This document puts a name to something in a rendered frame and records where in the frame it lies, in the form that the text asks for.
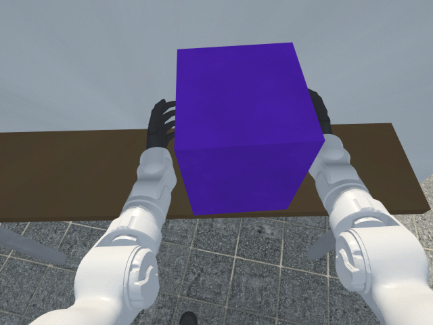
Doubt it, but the table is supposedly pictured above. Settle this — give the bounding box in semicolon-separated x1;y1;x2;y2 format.
0;123;431;265

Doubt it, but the right robot forearm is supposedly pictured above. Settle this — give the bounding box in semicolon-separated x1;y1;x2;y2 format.
309;134;429;280

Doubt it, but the right robot upper arm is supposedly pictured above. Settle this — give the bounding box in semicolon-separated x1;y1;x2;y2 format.
336;225;433;325

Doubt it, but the robot right hand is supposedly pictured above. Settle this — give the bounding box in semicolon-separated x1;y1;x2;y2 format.
308;88;333;135

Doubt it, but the left robot upper arm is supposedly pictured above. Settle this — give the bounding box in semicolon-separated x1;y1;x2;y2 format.
29;245;160;325

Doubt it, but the carton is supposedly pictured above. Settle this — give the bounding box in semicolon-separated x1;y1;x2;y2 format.
174;43;325;215

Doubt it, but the robot left hand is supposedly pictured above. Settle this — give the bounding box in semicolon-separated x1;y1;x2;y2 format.
146;99;176;150

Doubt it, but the left robot forearm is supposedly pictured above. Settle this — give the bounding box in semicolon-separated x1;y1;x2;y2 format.
74;147;177;297

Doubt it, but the robot left foot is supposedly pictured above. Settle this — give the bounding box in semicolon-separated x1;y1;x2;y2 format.
179;311;198;325

